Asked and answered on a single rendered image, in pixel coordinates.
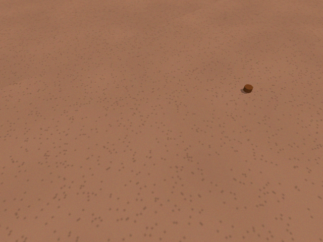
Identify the tin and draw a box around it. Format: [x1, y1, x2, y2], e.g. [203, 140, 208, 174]
[243, 84, 253, 93]

